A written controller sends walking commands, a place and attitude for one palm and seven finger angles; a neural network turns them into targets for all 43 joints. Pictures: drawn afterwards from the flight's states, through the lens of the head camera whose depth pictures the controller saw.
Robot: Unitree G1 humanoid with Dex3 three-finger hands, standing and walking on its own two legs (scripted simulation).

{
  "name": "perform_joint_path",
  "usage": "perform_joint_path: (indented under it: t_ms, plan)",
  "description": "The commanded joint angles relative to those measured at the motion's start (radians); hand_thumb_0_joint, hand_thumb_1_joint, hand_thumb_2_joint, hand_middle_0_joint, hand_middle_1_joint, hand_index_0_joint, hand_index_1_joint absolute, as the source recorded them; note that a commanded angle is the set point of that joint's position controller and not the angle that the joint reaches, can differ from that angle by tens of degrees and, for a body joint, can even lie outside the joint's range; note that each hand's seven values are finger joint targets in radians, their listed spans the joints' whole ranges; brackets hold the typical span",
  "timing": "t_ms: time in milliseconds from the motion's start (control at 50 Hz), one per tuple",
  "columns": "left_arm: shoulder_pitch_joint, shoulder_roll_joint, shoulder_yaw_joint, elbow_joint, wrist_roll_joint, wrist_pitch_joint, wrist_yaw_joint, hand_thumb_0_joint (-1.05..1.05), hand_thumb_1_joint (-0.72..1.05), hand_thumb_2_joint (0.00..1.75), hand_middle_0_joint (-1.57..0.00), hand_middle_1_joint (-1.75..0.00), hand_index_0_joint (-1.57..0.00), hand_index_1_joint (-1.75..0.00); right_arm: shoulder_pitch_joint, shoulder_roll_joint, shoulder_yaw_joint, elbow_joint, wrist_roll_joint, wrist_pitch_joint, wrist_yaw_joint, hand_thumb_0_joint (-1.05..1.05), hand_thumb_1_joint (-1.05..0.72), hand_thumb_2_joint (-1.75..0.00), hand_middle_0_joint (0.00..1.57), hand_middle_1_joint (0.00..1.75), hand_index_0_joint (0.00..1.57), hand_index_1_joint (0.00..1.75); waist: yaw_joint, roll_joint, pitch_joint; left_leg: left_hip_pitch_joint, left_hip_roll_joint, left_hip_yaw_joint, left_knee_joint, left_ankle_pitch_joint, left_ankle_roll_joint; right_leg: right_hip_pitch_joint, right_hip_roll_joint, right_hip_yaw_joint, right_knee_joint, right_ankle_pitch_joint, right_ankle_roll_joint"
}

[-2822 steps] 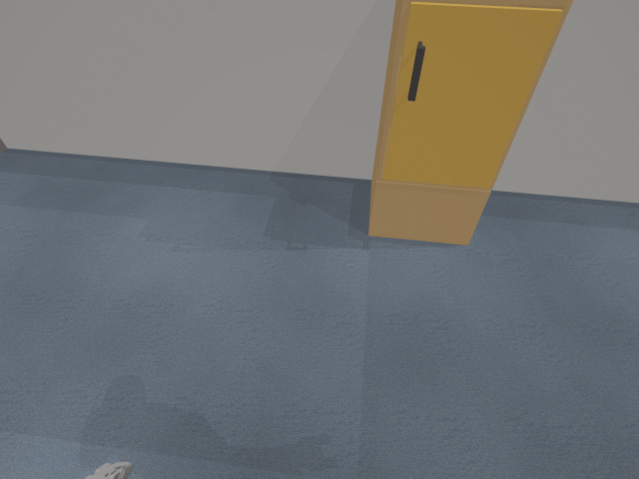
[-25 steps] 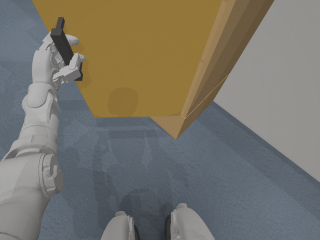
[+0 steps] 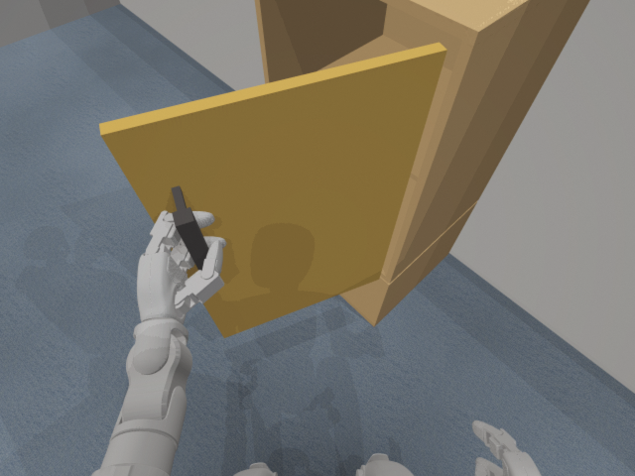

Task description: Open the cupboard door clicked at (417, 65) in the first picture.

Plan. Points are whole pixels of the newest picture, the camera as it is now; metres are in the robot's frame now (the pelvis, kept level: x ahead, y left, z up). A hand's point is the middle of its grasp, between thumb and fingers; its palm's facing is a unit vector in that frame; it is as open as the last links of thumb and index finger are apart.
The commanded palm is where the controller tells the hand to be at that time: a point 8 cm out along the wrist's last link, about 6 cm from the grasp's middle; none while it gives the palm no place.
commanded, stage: pull the door open along its arc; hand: left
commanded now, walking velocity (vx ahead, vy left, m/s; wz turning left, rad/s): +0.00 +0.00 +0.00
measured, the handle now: (196, 239) +0.41 +0.17 +0.04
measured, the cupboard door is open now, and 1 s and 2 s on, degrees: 69 90 92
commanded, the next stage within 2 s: open thumb and fingers to let go in 0.46 s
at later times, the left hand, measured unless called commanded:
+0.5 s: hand (274, 336) +0.27 +0.05 +0.05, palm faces +0.38 -0.93 +0.02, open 6.2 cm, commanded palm +0.21 +0.09 +0.04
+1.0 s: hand (279, 345) +0.26 +0.05 +0.04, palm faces +0.35 -0.94 +0.00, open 10.9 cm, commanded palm +0.22 +0.10 +0.04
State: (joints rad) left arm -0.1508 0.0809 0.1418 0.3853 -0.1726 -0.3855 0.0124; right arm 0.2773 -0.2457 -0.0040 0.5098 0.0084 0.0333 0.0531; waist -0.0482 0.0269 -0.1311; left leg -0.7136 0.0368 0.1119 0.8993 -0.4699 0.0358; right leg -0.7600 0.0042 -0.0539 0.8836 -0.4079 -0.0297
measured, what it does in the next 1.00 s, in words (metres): stands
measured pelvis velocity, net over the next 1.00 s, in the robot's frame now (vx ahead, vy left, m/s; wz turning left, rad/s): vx -0.03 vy -0.04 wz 0.08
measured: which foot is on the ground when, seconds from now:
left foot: down 0.00-1.00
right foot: down 0.00-1.00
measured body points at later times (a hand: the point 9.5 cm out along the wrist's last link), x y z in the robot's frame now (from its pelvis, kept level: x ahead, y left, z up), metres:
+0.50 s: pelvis +0.01 -0.04 +0.00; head +0.05 -0.06 +0.45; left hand +0.24 +0.10 +0.05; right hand +0.18 -0.25 -0.11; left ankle -0.02 +0.09 -0.69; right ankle +0.01 -0.10 -0.69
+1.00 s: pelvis -0.03 -0.04 -0.01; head +0.02 -0.06 +0.44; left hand +0.24 +0.10 +0.05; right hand +0.17 -0.24 -0.12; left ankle -0.02 +0.09 -0.69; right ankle +0.01 -0.10 -0.69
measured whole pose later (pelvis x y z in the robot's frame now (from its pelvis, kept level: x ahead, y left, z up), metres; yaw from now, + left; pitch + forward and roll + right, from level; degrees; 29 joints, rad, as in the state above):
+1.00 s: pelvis -0.03 -0.04 -0.01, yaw +5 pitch +11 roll +1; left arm 0.07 -0.09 -0.20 0.21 0.04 -0.35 0.47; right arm 0.18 -0.19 0.01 0.58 -0.06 -0.05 0.00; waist 0.00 0.04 -0.10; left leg -0.70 0.02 0.02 0.94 -0.44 -0.02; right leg -0.72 -0.02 -0.14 0.96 -0.44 -0.09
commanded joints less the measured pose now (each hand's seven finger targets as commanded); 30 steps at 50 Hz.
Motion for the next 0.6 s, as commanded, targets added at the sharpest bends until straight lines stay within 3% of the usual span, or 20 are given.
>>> perform_joint_path:
  t_ms: [0,40,100,140,200,240,320,380,480,520,540,580]
  plan:
    - [0.064,0.135,0.117,-0.267,0.039,-0.064,0.238,0.00,0.90,0.90,-0.40,-1.35,-0.40,-1.35,-0.017,-0.083,-0.042,-0.111,-0.025,-0.031,-0.002,0.00,-0.90,-0.90,0.20,0.30,0.20,0.30,0.104,-0.063,-0.291,0.080,-0.038,-0.075,-0.089,0.416,-0.032,0.347,0.003,0.016,-0.045,0.461,0.004]
    - [0.102,0.098,0.074,-0.305,0.082,-0.060,0.305,0.00,0.90,0.90,-0.40,-1.35,-0.40,-1.35,-0.034,-0.073,-0.042,-0.112,-0.037,-0.027,-0.006,0.00,-0.90,-0.90,0.20,0.30,0.20,0.30,0.103,-0.089,-0.287,0.084,-0.040,-0.079,-0.079,0.396,-0.029,0.355,0.002,0.023,-0.053,0.454,0.003]
    - [0.101,0.035,0.003,-0.337,0.140,-0.044,0.396,0.00,0.90,0.90,-0.40,-1.35,-0.40,-1.35,-0.072,-0.054,-0.033,-0.108,-0.049,-0.019,-0.012,0.00,-0.90,-0.90,0.20,0.30,0.20,0.30,0.100,-0.074,-0.258,0.078,-0.047,-0.083,-0.077,0.354,-0.030,0.348,-0.009,0.037,-0.063,0.427,0.004]
    - [0.128,0.005,-0.043,-0.335,0.177,-0.031,0.436,0.00,0.90,0.90,-0.40,-1.35,-0.40,-1.35,-0.076,-0.047,-0.032,-0.100,-0.055,-0.015,-0.019,0.00,-0.90,-0.90,0.20,0.30,0.20,0.30,0.086,-0.100,-0.256,0.080,-0.048,-0.089,-0.069,0.329,-0.028,0.349,-0.010,0.049,-0.078,0.410,0.006]
    - [0.161,-0.038,-0.114,-0.370,0.206,-0.020,0.447,0.00,0.90,0.90,-0.40,-1.35,-0.40,-1.35,-0.087,-0.038,-0.030,-0.100,-0.060,-0.015,-0.026,0.00,-0.90,-0.90,0.20,0.30,0.20,0.30,0.077,-0.076,-0.257,0.096,-0.050,-0.088,-0.071,0.322,-0.029,0.367,-0.020,0.061,-0.091,0.442,0.011]
    - [0.203,-0.069,-0.160,-0.382,0.217,-0.012,0.441,0.00,0.90,0.90,-0.40,-1.35,-0.40,-1.35,-0.088,-0.035,-0.029,-0.101,-0.061,-0.016,-0.032,0.00,-0.90,-0.90,0.20,0.30,0.20,0.30,0.066,-0.098,-0.249,0.100,-0.049,-0.092,-0.069,0.321,-0.028,0.379,-0.024,0.069,-0.101,0.471,0.013]
    - [0.270,-0.112,-0.218,-0.449,0.208,-0.007,0.421,0.00,0.90,0.90,-0.40,-1.35,-0.40,-1.35,-0.106,-0.027,-0.024,-0.110,-0.062,-0.028,-0.038,0.00,-0.90,-0.90,0.20,0.30,0.20,0.30,0.063,-0.108,-0.248,0.099,-0.050,-0.097,-0.074,0.304,-0.032,0.424,-0.045,0.090,-0.116,0.535,0.028]
    - [0.354,-0.177,-0.296,-0.494,0.207,-0.004,0.419,0.00,0.90,0.90,-0.40,-1.35,-0.40,-1.35,-0.113,-0.020,-0.022,-0.119,-0.063,-0.044,-0.035,0.00,-0.90,-0.90,0.20,0.30,0.20,0.30,0.052,-0.136,-0.236,0.102,-0.050,-0.103,-0.072,0.301,-0.035,0.434,-0.055,0.093,-0.120,0.581,0.038]
    - [0.380,-0.240,-0.404,-0.552,0.262,-0.015,0.455,0.00,0.90,0.90,-0.40,-1.35,-0.40,-1.35,-0.119,-0.014,-0.024,-0.121,-0.072,-0.083,-0.027,0.00,-0.90,-0.90,0.20,0.30,0.20,0.30,0.033,-0.140,-0.211,0.079,-0.052,-0.119,-0.046,0.272,-0.036,0.385,-0.068,0.109,-0.113,0.548,0.039]
    - [0.324,-0.222,-0.400,-0.531,0.294,-0.020,0.474,0.00,0.90,0.90,-0.40,-1.35,-0.40,-1.35,-0.119,-0.015,-0.023,-0.109,-0.077,-0.096,-0.031,0.00,-0.90,-0.90,0.20,0.30,0.20,0.30,0.026,-0.134,-0.193,0.049,-0.054,-0.126,-0.026,0.235,-0.035,0.338,-0.075,0.126,-0.116,0.465,0.038]
    - [0.228,-0.193,-0.380,-0.510,0.298,-0.021,0.487,0.00,0.90,0.90,-0.40,-1.35,-0.40,-1.35,-0.121,-0.018,-0.021,-0.093,-0.077,-0.099,-0.038,0.00,-0.90,-0.90,0.20,0.30,0.20,0.30,0.009,-0.138,-0.162,0.027,-0.056,-0.129,-0.012,0.204,-0.034,0.306,-0.077,0.138,-0.128,0.398,0.036]
    - [0.227,-0.178,-0.342,-0.490,0.283,-0.033,0.497,0.00,0.76,0.84,-0.39,-1.34,-0.39,-1.34,-0.134,-0.014,-0.025,-0.084,-0.077,-0.110,-0.045,0.00,-0.90,-0.90,0.20,0.30,0.20,0.30,0.029,-0.136,-0.193,0.007,-0.060,-0.129,0.001,0.177,-0.039,0.324,-0.088,0.169,-0.139,0.338,0.039]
